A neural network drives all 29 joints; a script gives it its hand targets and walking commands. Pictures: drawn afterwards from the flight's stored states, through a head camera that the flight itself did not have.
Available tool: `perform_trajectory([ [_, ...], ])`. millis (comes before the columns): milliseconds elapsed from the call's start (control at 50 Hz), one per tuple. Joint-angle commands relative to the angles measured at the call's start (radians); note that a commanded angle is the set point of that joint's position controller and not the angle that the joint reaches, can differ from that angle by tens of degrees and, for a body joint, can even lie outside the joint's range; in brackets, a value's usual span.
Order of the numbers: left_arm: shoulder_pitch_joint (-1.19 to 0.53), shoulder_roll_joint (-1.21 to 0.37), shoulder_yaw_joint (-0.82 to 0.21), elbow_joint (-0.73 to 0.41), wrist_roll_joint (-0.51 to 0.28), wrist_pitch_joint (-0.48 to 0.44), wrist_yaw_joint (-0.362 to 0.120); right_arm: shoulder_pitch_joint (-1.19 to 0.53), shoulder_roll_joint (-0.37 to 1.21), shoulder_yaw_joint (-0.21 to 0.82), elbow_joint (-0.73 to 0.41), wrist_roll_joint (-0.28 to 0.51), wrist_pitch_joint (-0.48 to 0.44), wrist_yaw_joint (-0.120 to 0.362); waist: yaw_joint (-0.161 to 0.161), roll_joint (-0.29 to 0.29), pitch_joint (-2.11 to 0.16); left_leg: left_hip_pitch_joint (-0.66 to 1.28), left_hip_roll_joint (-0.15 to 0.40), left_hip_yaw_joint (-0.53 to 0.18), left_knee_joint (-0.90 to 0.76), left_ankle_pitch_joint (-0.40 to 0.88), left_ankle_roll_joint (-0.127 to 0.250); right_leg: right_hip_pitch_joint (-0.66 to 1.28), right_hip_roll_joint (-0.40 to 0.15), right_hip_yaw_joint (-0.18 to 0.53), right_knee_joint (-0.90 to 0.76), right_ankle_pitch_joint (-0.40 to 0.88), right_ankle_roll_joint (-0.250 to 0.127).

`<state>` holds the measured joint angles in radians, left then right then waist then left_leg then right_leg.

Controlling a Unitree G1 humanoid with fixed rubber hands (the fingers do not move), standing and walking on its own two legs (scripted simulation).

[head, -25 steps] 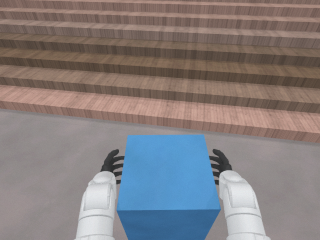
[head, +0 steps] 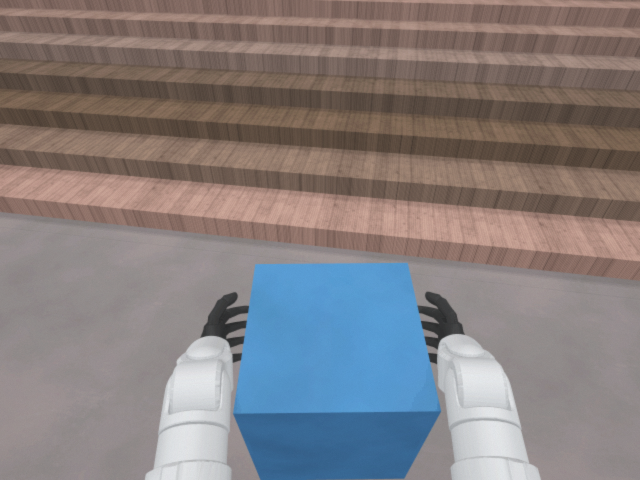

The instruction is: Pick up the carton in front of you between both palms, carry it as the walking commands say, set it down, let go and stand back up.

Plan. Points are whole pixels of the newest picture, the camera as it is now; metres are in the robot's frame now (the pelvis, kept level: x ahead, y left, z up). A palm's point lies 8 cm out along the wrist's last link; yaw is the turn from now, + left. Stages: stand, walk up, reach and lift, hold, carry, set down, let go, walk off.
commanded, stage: hold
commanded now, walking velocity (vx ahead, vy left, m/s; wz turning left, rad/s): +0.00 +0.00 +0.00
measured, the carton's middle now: (332, 374) +0.30 +0.00 -0.03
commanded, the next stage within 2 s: carry in 0.44 s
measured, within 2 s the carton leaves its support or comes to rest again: neither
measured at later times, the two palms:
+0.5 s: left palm (215, 348) +0.29 +0.15 +0.05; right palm (449, 346) +0.29 -0.15 +0.05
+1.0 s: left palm (214, 268) +0.41 +0.17 +0.08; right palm (416, 257) +0.42 -0.13 +0.08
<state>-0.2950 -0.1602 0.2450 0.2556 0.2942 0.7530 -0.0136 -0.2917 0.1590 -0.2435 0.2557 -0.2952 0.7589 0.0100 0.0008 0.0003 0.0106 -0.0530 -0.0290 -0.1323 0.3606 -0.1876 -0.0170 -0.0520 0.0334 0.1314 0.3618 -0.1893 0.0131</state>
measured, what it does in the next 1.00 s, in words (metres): walks ahead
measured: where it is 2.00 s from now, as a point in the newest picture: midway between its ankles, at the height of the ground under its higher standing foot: (319, 357)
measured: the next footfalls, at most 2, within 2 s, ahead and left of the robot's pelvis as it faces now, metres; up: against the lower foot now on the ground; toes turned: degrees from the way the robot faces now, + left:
left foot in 1.06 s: +0.32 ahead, +0.11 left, +0.00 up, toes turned +9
right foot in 1.50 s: +0.68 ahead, -0.09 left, +0.00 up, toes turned -12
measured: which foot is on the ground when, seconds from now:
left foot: down 0.00-0.84, up 0.86-1.00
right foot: down 0.00-1.00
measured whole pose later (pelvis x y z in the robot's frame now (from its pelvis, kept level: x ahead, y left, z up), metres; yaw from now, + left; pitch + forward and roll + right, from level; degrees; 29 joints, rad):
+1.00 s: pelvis +0.18 +0.01 -0.01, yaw +1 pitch +6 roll +1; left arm 0.02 -0.13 0.03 -0.50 0.05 1.17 0.14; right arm 0.02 0.13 -0.07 -0.50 -0.03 1.18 -0.12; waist 0.03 -0.04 -0.16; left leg -0.48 0.03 0.15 0.73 -0.42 0.00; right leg -0.12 -0.06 -0.12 0.38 -0.37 0.01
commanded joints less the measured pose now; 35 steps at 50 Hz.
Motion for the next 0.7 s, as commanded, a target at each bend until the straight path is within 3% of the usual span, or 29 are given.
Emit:
perform_trajectory([
  [0, -0.474, -0.933, -0.547, -0.021, -0.270, -0.026, -0.239, -0.501, 0.921, 0.554, -0.038, 0.281, -0.032, 0.246, 0.000, 0.000, -0.226, 0.048, -0.068, 0.073, -0.054, 0.141, 0.000, 0.036, 0.066, -0.072, -0.058, 0.139, 0.007],
  [400, -0.432, -0.922, -0.563, -0.060, -0.281, -0.020, -0.234, -0.455, 0.911, 0.566, -0.074, 0.289, -0.027, 0.240, 0.000, 0.001, -0.220, 0.056, -0.071, 0.067, -0.057, 0.174, -0.001, 0.044, 0.068, -0.065, -0.062, 0.170, 0.006],
  [420, -0.450, -0.930, -0.577, -0.062, -0.295, -0.018, -0.231, -0.482, 0.918, 0.574, -0.076, 0.298, -0.025, 0.238, -0.004, -0.008, -0.211, -0.077, 0.108, 0.043, 0.042, 0.015, 0.020, -0.086, -0.107, -0.034, 0.023, 0.009, -0.013],
  [460, -0.450, -0.932, -0.598, -0.101, -0.308, -0.016, -0.223, -0.477, 0.922, 0.599, -0.114, 0.314, -0.024, 0.230, -0.001, -0.012, -0.211, -0.166, 0.086, 0.011, -0.001, -0.412, 0.024, -0.169, -0.097, 0.008, -0.032, -0.430, -0.028],
  [480, -0.470, -0.938, -0.623, -0.136, -0.321, -0.011, -0.218, -0.490, 0.926, 0.622, -0.146, 0.326, -0.019, 0.225, -0.002, -0.018, -0.188, -0.212, 0.080, 0.011, 0.009, -0.511, 0.027, -0.206, -0.094, 0.015, -0.031, -0.534, -0.036],
  [540, -0.462, -0.939, -0.689, -0.226, -0.362, 0.024, -0.192, -0.502, 0.934, 0.690, -0.243, 0.366, 0.017, 0.202, 0.005, -0.044, -0.260, -0.225, 0.073, 0.086, 0.117, -0.311, 0.026, -0.183, -0.136, 0.019, -0.014, -0.392, -0.065],
  [580, -0.440, -0.931, -0.746, -0.311, -0.392, 0.065, -0.169, -0.487, 0.927, 0.744, -0.322, 0.402, 0.059, 0.182, 0.004, -0.091, -0.313, -0.244, 0.055, 0.133, 0.174, -0.282, 0.022, -0.156, -0.176, 0.062, -0.032, -0.432, -0.093],
  [620, -0.423, -0.914, -0.783, -0.396, -0.416, 0.117, -0.144, -0.477, 0.914, 0.780, -0.395, 0.430, 0.108, 0.164, 0.000, -0.102, -0.279, -0.245, 0.044, 0.162, 0.135, -0.309, 0.020, -0.205, -0.188, 0.054, -0.031, -0.489, -0.100],
  [640, -0.407, -0.901, -0.793, -0.431, -0.423, 0.144, -0.131, -0.466, 0.902, 0.792, -0.429, 0.439, 0.134, 0.153, -0.001, -0.068, -0.258, -0.204, 0.071, 0.133, 0.080, -0.323, 0.028, -0.265, -0.168, 0.007, 0.020, -0.463, -0.085],
  [660, -0.391, -0.888, -0.801, -0.464, -0.429, 0.171, -0.118, -0.438, 0.885, 0.796, -0.451, 0.442, 0.160, 0.139, -0.005, 0.032, -0.244, -0.137, 0.151, 0.018, 0.008, -0.372, 0.056, -0.358, -0.123, -0.076, 0.146, -0.388, -0.056],
  [680, -0.378, -0.876, -0.812, -0.497, -0.438, 0.199, -0.104, -0.385, 0.866, 0.795, -0.464, 0.443, 0.186, 0.122, -0.014, 0.193, -0.244, -0.044, 0.259, -0.153, -0.083, -0.380, 0.105, -0.481, -0.061, -0.194, 0.342, -0.282, -0.016],
])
